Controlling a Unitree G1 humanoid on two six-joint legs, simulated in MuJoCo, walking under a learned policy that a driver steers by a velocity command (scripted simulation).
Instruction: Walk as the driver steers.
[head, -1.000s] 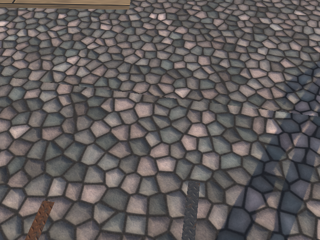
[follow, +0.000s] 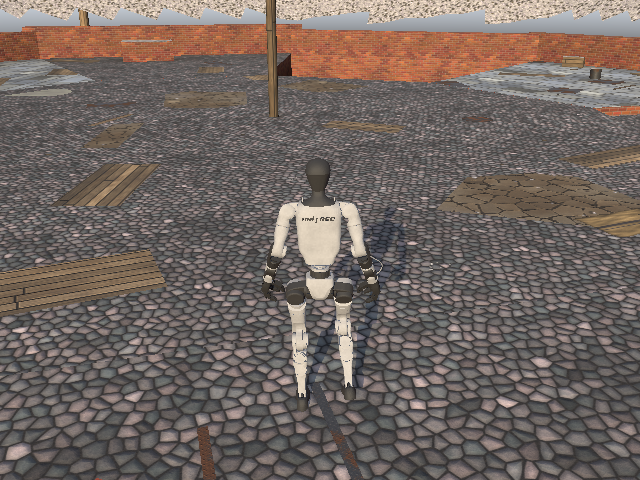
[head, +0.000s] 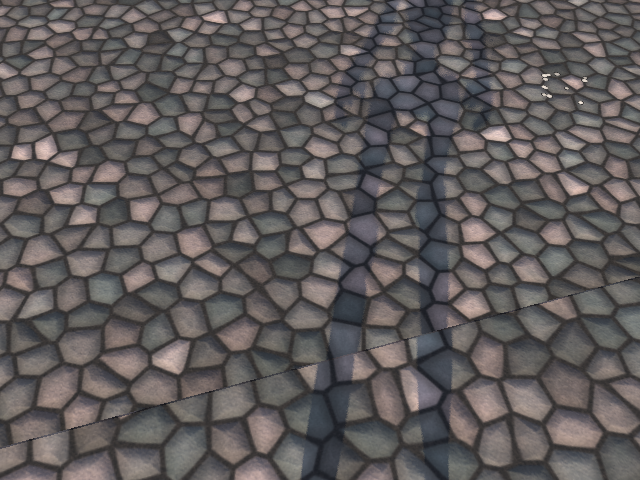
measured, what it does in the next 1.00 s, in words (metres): walks ahead, turning left: right foot, then left foot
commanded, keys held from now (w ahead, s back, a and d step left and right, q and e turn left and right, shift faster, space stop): w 0.26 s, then w+q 0.74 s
